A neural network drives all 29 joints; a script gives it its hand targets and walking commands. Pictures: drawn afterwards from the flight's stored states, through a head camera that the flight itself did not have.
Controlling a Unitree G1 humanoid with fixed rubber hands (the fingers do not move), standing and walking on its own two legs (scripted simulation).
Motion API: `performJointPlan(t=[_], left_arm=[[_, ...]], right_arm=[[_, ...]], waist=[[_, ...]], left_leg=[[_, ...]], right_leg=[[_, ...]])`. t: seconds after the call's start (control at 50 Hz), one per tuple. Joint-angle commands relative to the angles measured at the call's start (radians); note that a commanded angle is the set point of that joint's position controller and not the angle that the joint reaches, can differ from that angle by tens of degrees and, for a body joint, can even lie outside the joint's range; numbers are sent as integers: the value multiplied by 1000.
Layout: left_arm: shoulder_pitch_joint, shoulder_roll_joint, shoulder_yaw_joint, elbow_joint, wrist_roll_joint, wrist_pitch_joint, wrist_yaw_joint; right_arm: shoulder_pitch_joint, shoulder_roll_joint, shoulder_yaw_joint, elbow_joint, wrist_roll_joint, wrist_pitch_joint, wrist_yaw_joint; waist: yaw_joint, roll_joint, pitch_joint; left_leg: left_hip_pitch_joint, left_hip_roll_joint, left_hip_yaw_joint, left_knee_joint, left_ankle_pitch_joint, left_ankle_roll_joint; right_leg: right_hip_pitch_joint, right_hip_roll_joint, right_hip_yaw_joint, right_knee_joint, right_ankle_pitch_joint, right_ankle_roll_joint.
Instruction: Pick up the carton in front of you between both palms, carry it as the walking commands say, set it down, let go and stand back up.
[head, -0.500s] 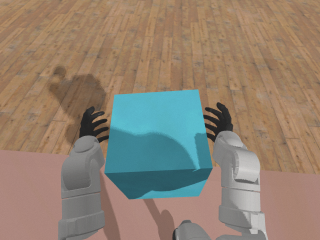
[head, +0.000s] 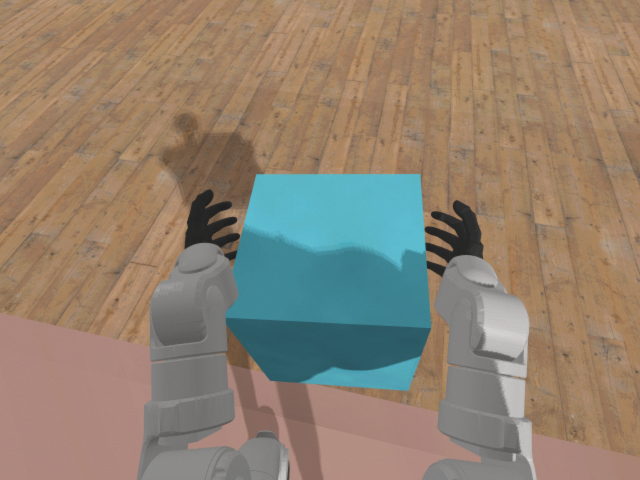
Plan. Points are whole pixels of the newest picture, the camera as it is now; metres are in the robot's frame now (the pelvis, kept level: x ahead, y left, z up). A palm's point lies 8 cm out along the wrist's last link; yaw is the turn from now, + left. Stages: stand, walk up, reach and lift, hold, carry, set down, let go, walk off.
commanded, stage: carry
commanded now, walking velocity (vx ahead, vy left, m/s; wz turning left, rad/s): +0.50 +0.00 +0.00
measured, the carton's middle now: (336, 289) +0.36 +0.01 -0.01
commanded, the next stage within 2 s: none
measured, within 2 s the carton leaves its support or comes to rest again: neither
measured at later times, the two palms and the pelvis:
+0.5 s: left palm (253, 126) +0.64 +0.17 +0.05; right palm (427, 135) +0.62 -0.13 +0.06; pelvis +0.29 +0.03 -0.04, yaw -1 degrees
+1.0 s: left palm (282, 60) +0.91 +0.15 +0.02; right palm (415, 65) +0.92 -0.14 +0.01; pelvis +0.58 -0.01 -0.07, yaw +0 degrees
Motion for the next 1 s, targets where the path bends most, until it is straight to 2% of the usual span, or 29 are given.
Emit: performJointPlan(t=[0.0,0.04,0.06,0.08,0.1,0.12,0.14,0.16,0.2,0.22,0.26,0.3,0.34,0.4,0.46,0.52,0.56,0.58,0.6,0.62,0.64,0.66,0.68,0.72,0.76,0.78,0.82,0.88,0.98], left_arm=[[-491,-748,-637,-27,-258,34,-156],[-483,-741,-641,-6,-252,48,-151],[-484,-746,-642,7,-251,55,-150],[-487,-746,-638,29,-250,62,-149],[-504,-743,-630,46,-247,69,-148],[-523,-748,-619,62,-243,78,-147],[-515,-769,-615,69,-257,83,-148],[-557,-800,-608,38,-264,77,-147],[-627,-874,-585,51,-253,63,-151],[-638,-903,-581,32,-248,47,-155],[-635,-926,-578,22,-221,24,-158],[-620,-921,-600,5,-203,7,-157],[-598,-905,-616,-19,-200,-4,-155],[-538,-871,-626,-26,-195,-2,-150],[-519,-833,-640,-42,-194,17,-149],[-516,-781,-625,-39,-186,45,-145],[-492,-744,-597,-18,-172,65,-140],[-464,-726,-579,5,-162,75,-136],[-444,-706,-560,19,-151,82,-134],[-450,-691,-542,25,-140,87,-132],[-478,-668,-531,24,-141,90,-128],[-501,-674,-544,13,-169,94,-125],[-509,-705,-553,5,-199,89,-124],[-634,-750,-571,-66,-234,76,-131],[-744,-826,-632,-105,-293,57,-151],[-764,-863,-654,-102,-315,47,-164],[-763,-908,-673,-80,-334,36,-187],[-710,-903,-679,-63,-332,31,-196],[-618,-838,-660,-75,-295,35,-183]], right_arm=[[-546,725,622,-5,187,14,58],[-504,690,588,23,162,32,57],[-477,676,565,44,147,37,55],[-459,659,536,64,128,41,52],[-447,642,511,87,113,43,48],[-460,624,490,102,101,44,41],[-480,643,502,77,117,45,38],[-525,711,533,73,157,40,47],[-662,828,584,43,217,27,73],[-737,874,629,-13,261,12,90],[-801,942,690,-28,319,-10,116],[-766,953,705,-3,330,-25,129],[-733,941,716,-9,332,-32,131],[-659,906,712,1,319,-28,125],[-596,869,701,19,301,-12,120],[-593,824,691,17,296,12,112],[-599,801,683,32,292,28,104],[-600,793,677,46,286,38,97],[-600,780,667,62,279,47,91],[-608,760,653,74,271,56,84],[-631,769,648,69,269,65,80],[-604,766,632,74,258,67,71],[-616,771,625,51,262,73,64],[-615,827,585,113,241,77,61],[-604,866,561,120,208,59,66],[-607,881,565,118,195,47,70],[-642,899,591,87,188,22,78],[-665,897,618,37,206,1,82],[-655,847,649,-17,229,5,79]], waist=[[62,-119,-339],[28,-107,-333],[-16,-85,-368],[-62,-48,-422],[-91,61,-478],[-96,210,-532],[-149,237,-583],[-144,209,-554],[-122,26,-438],[-103,-6,-425],[-92,8,-430],[-99,64,-445],[-116,73,-460],[-142,92,-458],[-176,91,-414],[-197,88,-342],[-164,104,-330],[-117,104,-356],[-62,69,-405],[-23,-7,-460],[-40,-189,-523],[-18,-274,-612],[16,-204,-587],[3,-77,-456],[-28,-36,-452],[-37,-51,-449],[-33,-78,-448],[-19,-98,-428],[0,-122,-397]], left_leg=[[7,-79,100,-261,176,19],[207,-84,116,-359,262,40],[377,-80,127,-382,300,56],[566,-32,106,-330,330,65],[786,124,-63,-200,578,104],[957,321,-359,-109,717,188],[1046,379,-546,-176,404,305],[1024,350,-591,-226,182,311],[752,259,-477,-323,61,226],[670,247,-430,-350,38,205],[627,222,-357,-357,54,185],[679,194,-286,-324,245,184],[747,181,-242,-292,426,173],[847,140,-182,-248,562,142],[907,92,-142,-197,576,129],[850,57,-108,-164,484,123],[748,56,-82,-114,444,107],[710,51,-45,-22,488,88],[637,32,12,116,448,59],[468,3,35,279,195,37],[168,-65,45,485,-458,5],[-55,-109,-18,721,-603,-27],[-150,-86,-30,731,-541,1],[-148,-47,-48,649,-442,3],[-78,-9,-50,561,-376,0],[-56,-4,-38,517,-357,-2],[-74,7,-19,462,-297,-14],[-148,27,0,341,-226,-31],[-113,-1,60,78,-63,-32]], right_leg=[[409,-167,162,24,695,-83],[317,-162,143,127,654,-60],[238,-148,118,233,635,-39],[126,-128,89,362,510,-14],[-102,-93,67,540,174,16],[-346,-9,44,749,-355,52],[-519,9,106,925,-391,56],[-624,-26,124,923,-331,30],[-534,-79,134,763,-207,24],[-486,-94,124,700,-171,25],[-440,-108,122,617,-118,31],[-470,-118,106,555,-60,47],[-517,-115,89,493,3,56],[-566,-102,65,360,130,54],[-585,-64,19,189,257,50],[-487,-22,-31,-19,377,33],[-300,-7,-42,-126,456,5],[-165,-6,-49,-173,495,-10],[28,-22,-59,-204,537,-12],[248,-109,37,-118,654,-18],[500,-366,342,69,927,-102],[655,-497,607,21,609,-260],[627,-443,653,-44,328,-266],[391,-366,576,-140,201,-188],[278,-342,475,-160,184,-152],[238,-324,440,-171,173,-144],[234,-306,378,-172,243,-161],[288,-304,337,-183,358,-180],[388,-253,217,-154,615,-120]])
